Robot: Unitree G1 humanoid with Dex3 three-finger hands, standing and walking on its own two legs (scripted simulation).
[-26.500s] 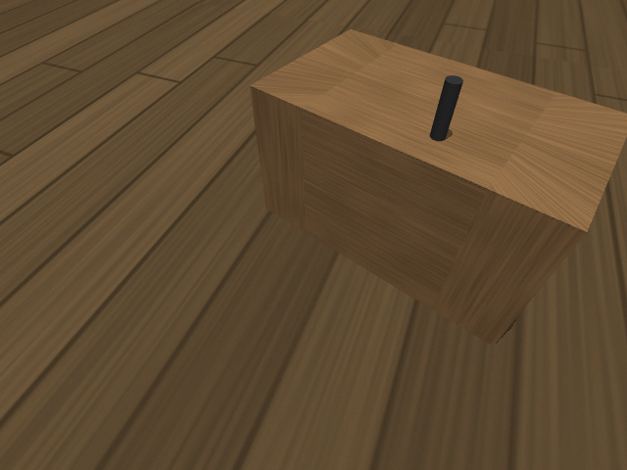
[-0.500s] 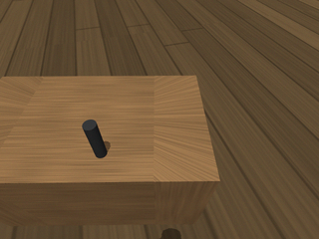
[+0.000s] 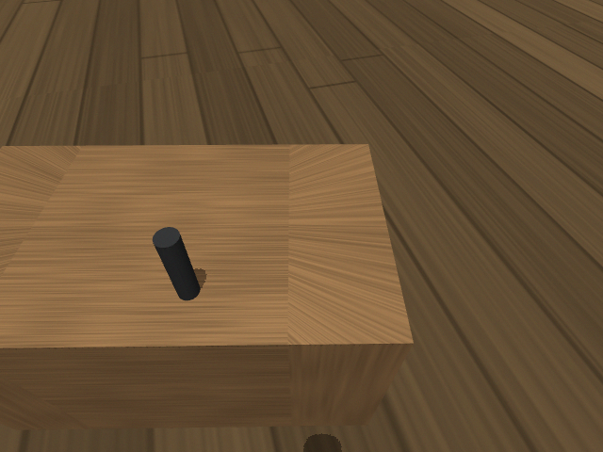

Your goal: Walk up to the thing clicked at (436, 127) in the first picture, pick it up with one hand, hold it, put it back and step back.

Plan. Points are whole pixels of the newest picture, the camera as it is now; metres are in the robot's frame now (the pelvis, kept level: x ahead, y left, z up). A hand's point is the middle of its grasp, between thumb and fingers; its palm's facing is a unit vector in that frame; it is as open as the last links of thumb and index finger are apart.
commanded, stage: stand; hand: left
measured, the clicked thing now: (178, 266) +0.44 +0.25 -0.10
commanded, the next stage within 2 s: step back in 0.82 s
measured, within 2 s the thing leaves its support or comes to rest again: neither
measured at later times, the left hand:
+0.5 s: hand out of the picture +0.07 +0.26 -0.16, palm faces -0.03 -0.94 -0.35, open 7.4 cm
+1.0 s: hand out of the picture +0.05 +0.27 -0.16, palm faces -0.02 -0.92 -0.40, open 7.4 cm
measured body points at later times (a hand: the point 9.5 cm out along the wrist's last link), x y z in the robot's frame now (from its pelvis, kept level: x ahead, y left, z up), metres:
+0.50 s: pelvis +0.00 +0.00 +0.00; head +0.01 +0.00 +0.45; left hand +0.07 +0.30 -0.13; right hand +0.07 -0.30 -0.13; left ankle +0.02 +0.13 -0.75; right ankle -0.04 -0.15 -0.75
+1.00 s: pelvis -0.04 -0.01 -0.01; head +0.02 -0.01 +0.43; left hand +0.05 +0.31 -0.14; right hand +0.06 -0.32 -0.14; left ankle +0.02 +0.13 -0.75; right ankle -0.06 -0.13 -0.73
